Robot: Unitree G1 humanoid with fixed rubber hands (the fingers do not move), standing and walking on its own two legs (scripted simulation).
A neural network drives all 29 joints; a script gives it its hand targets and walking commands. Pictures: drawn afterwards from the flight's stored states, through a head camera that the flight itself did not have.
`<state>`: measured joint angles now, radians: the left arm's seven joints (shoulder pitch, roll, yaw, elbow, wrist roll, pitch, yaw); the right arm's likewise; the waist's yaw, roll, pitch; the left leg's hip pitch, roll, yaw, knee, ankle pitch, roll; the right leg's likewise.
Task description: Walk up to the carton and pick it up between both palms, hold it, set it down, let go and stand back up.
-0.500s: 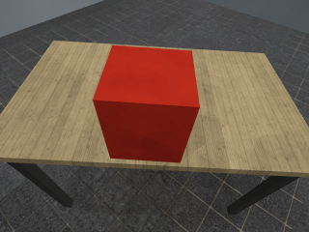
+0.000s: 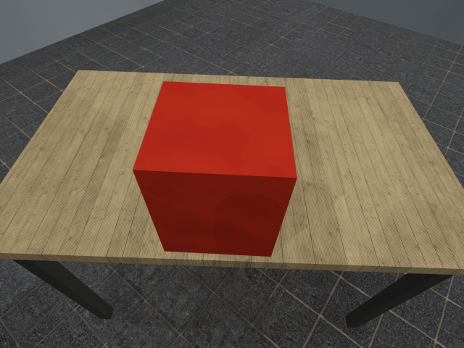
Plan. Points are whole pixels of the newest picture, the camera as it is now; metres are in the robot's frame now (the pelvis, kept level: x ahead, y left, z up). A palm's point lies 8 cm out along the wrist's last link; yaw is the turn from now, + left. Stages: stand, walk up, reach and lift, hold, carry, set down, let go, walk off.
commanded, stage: walk up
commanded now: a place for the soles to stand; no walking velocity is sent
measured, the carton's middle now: (220, 174) +0.39 +0.04 +0.07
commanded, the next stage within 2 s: reach and lift in 1.46 s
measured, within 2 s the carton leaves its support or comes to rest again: neither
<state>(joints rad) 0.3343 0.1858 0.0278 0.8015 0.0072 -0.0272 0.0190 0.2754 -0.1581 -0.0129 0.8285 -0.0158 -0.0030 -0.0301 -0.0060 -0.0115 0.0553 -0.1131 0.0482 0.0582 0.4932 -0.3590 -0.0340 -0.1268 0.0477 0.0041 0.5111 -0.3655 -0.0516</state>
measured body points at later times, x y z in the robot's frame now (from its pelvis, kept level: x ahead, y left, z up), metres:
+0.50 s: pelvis -0.02 +0.00 +0.00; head -0.01 +0.01 +0.45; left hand +0.04 +0.24 -0.14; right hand +0.04 -0.23 -0.13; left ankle -0.06 +0.13 -0.73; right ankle -0.06 -0.09 -0.73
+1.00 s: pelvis -0.04 +0.01 +0.01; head -0.04 +0.01 +0.46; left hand +0.02 +0.23 -0.13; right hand -0.02 -0.23 -0.13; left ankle -0.06 +0.13 -0.73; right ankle -0.06 -0.09 -0.73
